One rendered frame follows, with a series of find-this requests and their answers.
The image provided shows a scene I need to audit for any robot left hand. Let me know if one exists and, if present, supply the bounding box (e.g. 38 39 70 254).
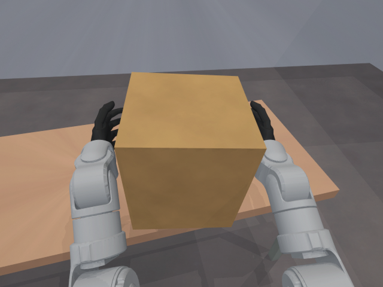
91 101 123 148

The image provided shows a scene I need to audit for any robot left upper arm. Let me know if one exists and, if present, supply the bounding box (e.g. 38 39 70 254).
73 266 140 287

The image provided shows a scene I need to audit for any robot right hand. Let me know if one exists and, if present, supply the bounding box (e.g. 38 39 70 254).
250 101 275 141

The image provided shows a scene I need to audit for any robot left forearm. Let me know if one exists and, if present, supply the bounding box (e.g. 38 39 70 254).
69 140 127 287

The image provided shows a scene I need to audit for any robot right forearm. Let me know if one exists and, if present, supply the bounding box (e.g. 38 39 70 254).
255 140 354 287

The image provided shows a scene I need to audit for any carton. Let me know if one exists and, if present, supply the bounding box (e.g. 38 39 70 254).
114 72 267 230

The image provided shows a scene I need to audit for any robot right upper arm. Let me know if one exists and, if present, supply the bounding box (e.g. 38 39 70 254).
282 261 352 287

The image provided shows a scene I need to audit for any table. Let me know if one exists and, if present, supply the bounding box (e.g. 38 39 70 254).
0 100 340 276

